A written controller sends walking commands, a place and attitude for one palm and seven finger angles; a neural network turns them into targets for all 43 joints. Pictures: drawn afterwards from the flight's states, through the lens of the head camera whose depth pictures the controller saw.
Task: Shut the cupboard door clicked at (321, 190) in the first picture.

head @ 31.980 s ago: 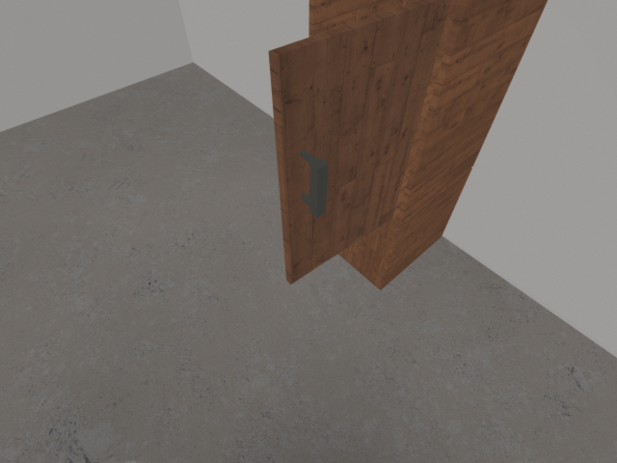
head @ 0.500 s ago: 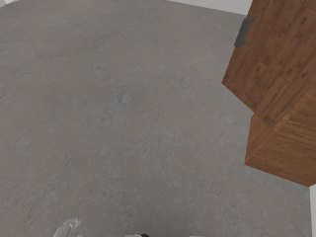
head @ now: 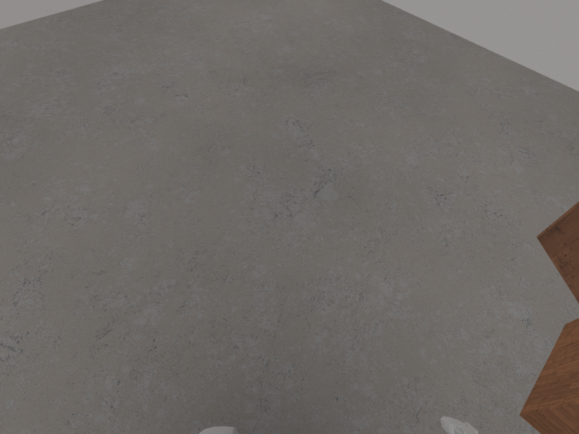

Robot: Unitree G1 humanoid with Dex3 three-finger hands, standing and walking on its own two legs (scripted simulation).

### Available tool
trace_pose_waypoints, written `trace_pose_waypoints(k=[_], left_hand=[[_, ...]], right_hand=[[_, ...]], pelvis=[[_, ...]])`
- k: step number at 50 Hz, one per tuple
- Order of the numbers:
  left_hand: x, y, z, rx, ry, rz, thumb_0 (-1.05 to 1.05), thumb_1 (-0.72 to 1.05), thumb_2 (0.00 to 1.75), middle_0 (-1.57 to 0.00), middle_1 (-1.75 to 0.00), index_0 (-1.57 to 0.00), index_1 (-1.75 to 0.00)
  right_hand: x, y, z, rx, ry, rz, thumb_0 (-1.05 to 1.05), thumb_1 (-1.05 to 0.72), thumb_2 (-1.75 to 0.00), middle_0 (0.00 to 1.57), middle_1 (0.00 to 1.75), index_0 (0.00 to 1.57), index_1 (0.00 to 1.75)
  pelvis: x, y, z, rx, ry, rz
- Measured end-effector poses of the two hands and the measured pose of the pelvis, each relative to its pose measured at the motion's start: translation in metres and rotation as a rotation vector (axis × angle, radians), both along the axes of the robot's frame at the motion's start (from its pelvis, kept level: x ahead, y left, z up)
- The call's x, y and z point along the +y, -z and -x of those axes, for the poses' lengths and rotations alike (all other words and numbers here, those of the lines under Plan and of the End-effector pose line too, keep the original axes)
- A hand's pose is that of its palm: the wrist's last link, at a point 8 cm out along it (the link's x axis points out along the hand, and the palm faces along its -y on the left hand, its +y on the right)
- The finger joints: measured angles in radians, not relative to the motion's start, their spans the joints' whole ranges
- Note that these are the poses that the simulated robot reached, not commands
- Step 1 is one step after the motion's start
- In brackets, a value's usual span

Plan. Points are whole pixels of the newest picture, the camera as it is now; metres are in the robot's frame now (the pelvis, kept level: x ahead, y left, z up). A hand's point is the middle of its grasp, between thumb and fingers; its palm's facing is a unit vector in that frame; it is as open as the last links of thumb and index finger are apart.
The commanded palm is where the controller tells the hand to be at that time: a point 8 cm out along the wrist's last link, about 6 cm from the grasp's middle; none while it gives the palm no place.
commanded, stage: walk to a spot facing it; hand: left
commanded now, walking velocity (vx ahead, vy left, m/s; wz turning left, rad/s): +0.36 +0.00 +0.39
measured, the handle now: out of the picture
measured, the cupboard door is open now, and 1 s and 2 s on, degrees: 53 53 53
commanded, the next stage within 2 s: turn to face it in 0.60 s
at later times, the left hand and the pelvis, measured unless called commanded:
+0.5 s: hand (204, 334) +0.27 +0.16 -0.14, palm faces +0.21 -0.95 -0.22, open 7.4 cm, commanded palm none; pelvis +0.22 -0.04 +0.02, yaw +13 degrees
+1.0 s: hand (167, 318) +0.30 +0.23 -0.16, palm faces +0.38 -0.91 -0.18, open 7.4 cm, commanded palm none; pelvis +0.35 +0.05 +0.01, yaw +17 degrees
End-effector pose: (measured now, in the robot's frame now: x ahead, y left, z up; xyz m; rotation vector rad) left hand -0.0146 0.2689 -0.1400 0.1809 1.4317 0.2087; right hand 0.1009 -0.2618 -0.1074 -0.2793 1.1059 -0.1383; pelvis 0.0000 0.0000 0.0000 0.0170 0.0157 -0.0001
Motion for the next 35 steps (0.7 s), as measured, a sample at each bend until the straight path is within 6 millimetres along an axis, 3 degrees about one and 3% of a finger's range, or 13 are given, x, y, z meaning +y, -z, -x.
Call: trace_pose_waypoints(k=[4,10,15,18,21,25,27,31,35], left_hand=[[0.006,-0.014,-0.048,-0.076,-0.011,-0.006,0.01,0.91,0.9,-0.19,-0.29,-0.2,-0.3],[-0.007,-0.032,-0.147,-0.244,0.004,-0.007,0.01,0.91,0.9,-0.19,-0.29,-0.19,-0.3],[-0.03,-0.033,-0.232,-0.337,0.036,-0.015,0.01,0.91,0.9,-0.19,-0.29,-0.2,-0.3],[-0.043,-0.029,-0.265,-0.387,0.029,-0.032,0.0,0.91,0.9,-0.2,-0.3,-0.2,-0.3],[-0.053,-0.033,-0.272,-0.371,-0.022,-0.029,0.0,0.91,0.9,-0.2,-0.3,-0.2,-0.3],[-0.065,-0.034,-0.267,-0.292,-0.11,-0.004,0.0,0.91,0.9,-0.2,-0.3,-0.2,-0.3],[-0.061,-0.034,-0.264,-0.27,-0.168,-0.017,0.0,0.93,0.9,-0.2,-0.3,-0.2,-0.3],[-0.055,-0.029,-0.256,-0.21,-0.245,-0.01,-0.01,0.94,0.9,-0.2,-0.3,-0.2,-0.3],[-0.049,-0.015,-0.245,-0.144,-0.322,0.015,0.0,0.93,0.9,-0.2,-0.3,-0.2,-0.3]], right_hand=[[0.014,-0.001,-0.007,0.056,-0.005,-0.014,0.0,-0.9,-0.9,0.2,0.3,0.2,0.3],[0.022,0.012,-0.008,0.199,0.017,-0.072,0.0,-0.9,-0.9,0.2,0.3,0.2,0.3],[0.011,0.035,-0.026,0.296,0.055,-0.113,0.0,-0.9,-0.9,0.21,0.3,0.21,0.3],[-0.002,0.049,-0.052,0.343,0.051,-0.117,0.0,-0.9,-0.9,0.21,0.3,0.21,0.3],[-0.011,0.041,-0.096,0.331,0.014,-0.1,0.0,-0.9,-0.9,0.2,0.3,0.2,0.3],[-0.014,0.022,-0.17,0.259,-0.041,-0.078,0.0,-0.9,-0.9,0.2,0.3,0.2,0.3],[-0.011,0.014,-0.207,0.229,-0.078,-0.066,0.0,-0.91,-0.9,0.2,0.3,0.2,0.3],[0.007,0.005,-0.278,0.18,-0.173,-0.047,0.0,-0.91,-0.9,0.2,0.3,0.2,0.3],[0.042,0.004,-0.346,0.128,-0.283,-0.036,0.0,-0.91,-0.9,0.2,0.3,0.2,0.3]], pelvis=[[0.003,-0.011,-0.028,-0.004,-0.036,0.009],[-0.003,-0.016,-0.079,-0.01,-0.081,0.0],[-0.02,-0.004,-0.135,-0.017,-0.099,-0.017],[-0.03,0.007,-0.165,-0.023,-0.133,-0.005],[-0.034,-0.001,-0.188,-0.028,-0.169,-0.005],[-0.035,-0.016,-0.222,-0.011,-0.227,-0.001],[-0.034,-0.02,-0.238,-0.003,-0.256,0.001],[-0.026,-0.022,-0.266,0.003,-0.315,0.012],[-0.009,-0.015,-0.29,-0.004,-0.366,0.028]])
